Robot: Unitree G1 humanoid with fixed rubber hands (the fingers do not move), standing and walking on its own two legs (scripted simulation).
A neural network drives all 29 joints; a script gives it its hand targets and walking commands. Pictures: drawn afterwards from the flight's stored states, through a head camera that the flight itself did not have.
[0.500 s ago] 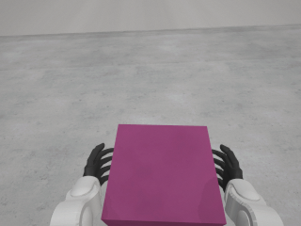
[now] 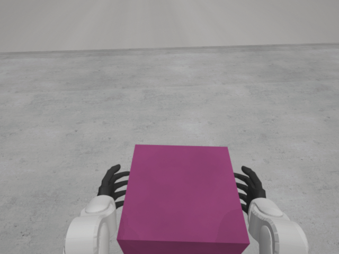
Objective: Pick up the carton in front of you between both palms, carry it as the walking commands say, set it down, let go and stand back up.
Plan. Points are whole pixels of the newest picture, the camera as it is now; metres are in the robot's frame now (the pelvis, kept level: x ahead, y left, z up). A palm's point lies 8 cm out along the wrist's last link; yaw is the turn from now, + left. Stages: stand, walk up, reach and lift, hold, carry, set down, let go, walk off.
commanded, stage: carry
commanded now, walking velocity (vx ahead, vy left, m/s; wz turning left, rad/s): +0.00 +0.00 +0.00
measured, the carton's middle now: (179, 212) +0.25 +0.00 +0.01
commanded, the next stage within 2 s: hold in 1.30 s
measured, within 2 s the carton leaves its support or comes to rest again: neither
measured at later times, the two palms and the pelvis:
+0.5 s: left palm (120, 209) +0.25 +0.14 +0.03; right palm (252, 212) +0.25 -0.16 +0.03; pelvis -0.03 -0.01 +0.00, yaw +0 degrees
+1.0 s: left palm (120, 212) +0.24 +0.13 +0.04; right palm (257, 215) +0.24 -0.17 +0.04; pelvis -0.05 -0.02 +0.00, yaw +0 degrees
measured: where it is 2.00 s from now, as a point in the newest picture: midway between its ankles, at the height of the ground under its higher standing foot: outside the picture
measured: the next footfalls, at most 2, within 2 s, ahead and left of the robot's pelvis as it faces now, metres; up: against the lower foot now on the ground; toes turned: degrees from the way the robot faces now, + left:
none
